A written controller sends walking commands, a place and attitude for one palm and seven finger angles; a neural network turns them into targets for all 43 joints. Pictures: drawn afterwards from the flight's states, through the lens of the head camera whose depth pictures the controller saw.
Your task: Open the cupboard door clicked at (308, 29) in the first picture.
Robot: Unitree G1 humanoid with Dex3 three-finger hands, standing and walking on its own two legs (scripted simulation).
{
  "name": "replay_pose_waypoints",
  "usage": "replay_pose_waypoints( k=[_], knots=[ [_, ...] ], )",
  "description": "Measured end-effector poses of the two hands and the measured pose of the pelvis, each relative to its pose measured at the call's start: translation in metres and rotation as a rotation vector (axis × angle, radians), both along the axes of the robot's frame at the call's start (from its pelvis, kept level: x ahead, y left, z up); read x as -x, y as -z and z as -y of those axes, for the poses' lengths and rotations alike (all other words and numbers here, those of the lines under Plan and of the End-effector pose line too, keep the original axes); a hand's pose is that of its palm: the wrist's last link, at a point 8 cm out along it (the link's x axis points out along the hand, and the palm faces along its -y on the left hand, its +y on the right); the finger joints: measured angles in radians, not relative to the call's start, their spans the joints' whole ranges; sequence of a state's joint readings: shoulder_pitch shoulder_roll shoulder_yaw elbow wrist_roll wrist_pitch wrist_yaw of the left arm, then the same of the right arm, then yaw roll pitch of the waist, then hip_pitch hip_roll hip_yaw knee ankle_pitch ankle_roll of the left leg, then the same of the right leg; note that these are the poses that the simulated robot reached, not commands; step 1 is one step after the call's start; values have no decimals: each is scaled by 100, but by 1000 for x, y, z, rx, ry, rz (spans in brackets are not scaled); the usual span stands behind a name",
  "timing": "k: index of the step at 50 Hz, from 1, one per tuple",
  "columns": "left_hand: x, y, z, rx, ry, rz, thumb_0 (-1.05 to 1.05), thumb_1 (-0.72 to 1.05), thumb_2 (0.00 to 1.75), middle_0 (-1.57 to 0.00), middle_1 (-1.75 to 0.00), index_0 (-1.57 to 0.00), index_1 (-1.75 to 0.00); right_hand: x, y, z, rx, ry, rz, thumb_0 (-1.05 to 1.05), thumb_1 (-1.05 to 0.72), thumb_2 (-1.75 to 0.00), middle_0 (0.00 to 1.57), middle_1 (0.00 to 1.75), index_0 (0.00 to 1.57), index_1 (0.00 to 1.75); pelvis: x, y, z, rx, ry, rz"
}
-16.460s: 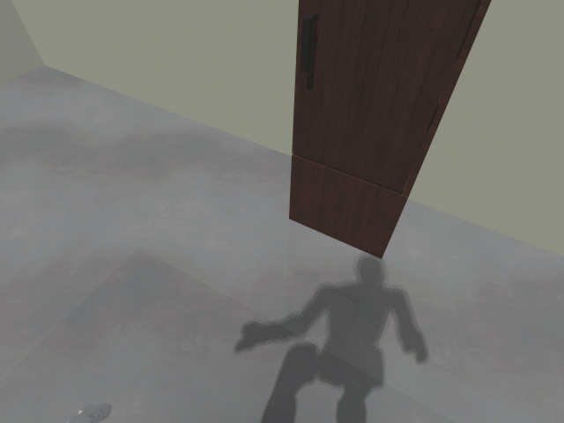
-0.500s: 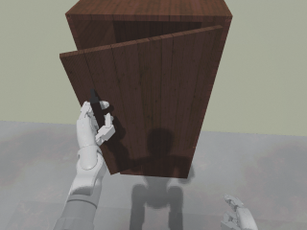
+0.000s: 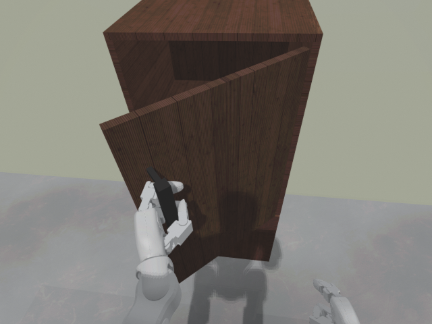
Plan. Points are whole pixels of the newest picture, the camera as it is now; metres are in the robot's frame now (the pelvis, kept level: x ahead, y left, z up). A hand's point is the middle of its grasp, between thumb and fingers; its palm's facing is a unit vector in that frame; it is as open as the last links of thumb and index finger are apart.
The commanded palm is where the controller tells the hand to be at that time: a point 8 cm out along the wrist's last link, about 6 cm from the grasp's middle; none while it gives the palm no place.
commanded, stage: open thumb and fingers to let go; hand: left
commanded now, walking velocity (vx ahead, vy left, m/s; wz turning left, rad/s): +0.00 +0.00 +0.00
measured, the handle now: (164, 202) +0.31 +0.11 +0.10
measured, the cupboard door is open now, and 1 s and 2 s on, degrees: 43 42 41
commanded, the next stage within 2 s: slide the hand sideways off the handle in 0.78 s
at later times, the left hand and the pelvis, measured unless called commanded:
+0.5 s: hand (178, 212) +0.29 +0.08 +0.09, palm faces +0.31 -0.95 +0.00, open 12.8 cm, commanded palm +0.24 +0.12 +0.09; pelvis +0.00 +0.02 +0.00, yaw +0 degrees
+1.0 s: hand (177, 230) +0.26 +0.08 +0.09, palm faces +0.03 -1.00 -0.07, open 15.2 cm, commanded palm +0.23 +0.12 +0.09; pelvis -0.02 +0.03 +0.00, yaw +0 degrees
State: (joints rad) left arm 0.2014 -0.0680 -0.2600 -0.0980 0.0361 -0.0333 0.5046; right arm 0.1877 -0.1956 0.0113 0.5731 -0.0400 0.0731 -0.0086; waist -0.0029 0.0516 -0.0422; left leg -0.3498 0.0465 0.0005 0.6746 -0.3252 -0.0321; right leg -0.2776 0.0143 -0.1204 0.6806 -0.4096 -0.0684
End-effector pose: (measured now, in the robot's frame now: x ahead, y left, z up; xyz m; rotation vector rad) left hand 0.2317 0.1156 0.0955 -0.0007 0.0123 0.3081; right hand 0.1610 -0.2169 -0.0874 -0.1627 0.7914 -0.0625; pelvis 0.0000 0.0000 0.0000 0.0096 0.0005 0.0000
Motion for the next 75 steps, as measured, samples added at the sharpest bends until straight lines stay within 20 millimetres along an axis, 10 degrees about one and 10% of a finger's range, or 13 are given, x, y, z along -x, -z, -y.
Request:
replay_pose_waypoints(
  k=[9,30,46,55,75],
  knots=[
    [-13,0,-8,8,-33,-4,1,55,74,-38,-132,-38,-132,-10,-4,-8,12,-22,8,1,-91,-90,20,30,20,30,4,-1,-1,0,-7,-1],
    [-19,2,-13,-5,6,-11,0,-42,34,-28,-105,-29,-105,-2,-3,-29,-2,-8,-18,1,-91,-90,20,30,20,30,3,1,-22,12,10,-12],
    [-9,3,-13,-20,44,-7,-1,-50,30,-42,-65,-41,-67,0,-1,-38,-11,-40,-1,1,-91,-90,20,30,20,30,13,4,-26,18,2,-3],
    [7,4,-21,-54,502,21,-1,-50,30,-25,-41,-20,-42,12,-5,-35,-15,-20,66,1,-91,-90,20,30,20,30,23,5,-27,13,-3,11],
    [19,5,-40,-14,426,5,-1,-50,30,-22,-34,-22,-33,19,-17,-14,-6,28,110,1,-90,-90,20,30,20,30,15,-1,-16,4,37,9]
  ],
)
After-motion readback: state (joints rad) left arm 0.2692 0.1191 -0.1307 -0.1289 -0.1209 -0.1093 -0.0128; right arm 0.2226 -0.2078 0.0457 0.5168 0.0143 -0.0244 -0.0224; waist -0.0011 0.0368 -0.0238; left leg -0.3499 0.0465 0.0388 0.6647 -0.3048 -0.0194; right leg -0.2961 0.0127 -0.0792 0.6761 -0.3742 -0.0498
